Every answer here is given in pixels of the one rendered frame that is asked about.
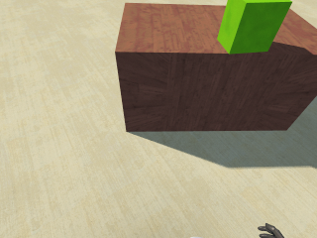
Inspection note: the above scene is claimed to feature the pedestal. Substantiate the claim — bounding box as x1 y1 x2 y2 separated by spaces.
115 2 317 132

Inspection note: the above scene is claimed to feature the right robot hand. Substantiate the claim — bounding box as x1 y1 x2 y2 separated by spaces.
258 223 284 238

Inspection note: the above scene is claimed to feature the carton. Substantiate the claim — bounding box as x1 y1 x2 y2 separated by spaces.
217 0 292 55

